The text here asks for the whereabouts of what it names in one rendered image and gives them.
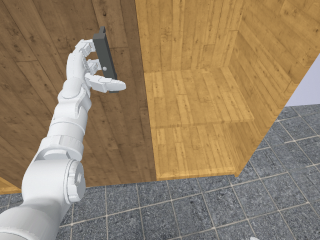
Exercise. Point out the robot left forearm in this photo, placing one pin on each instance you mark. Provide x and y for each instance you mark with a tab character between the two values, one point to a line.
68	125

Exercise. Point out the left robot upper arm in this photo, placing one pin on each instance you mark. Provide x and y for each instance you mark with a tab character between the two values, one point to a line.
50	188

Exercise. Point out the robot left hand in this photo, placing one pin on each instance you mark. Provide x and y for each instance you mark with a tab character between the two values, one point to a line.
78	67

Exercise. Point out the handle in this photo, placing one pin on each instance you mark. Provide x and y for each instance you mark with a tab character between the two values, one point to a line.
104	54

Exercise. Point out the wardrobe door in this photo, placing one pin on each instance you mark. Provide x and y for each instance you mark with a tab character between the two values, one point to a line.
36	38
4	183

